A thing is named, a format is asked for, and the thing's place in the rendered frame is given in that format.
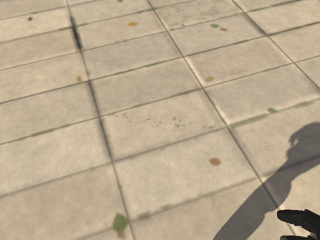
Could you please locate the robot right hand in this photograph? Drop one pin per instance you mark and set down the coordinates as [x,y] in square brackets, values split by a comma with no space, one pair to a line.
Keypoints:
[307,219]

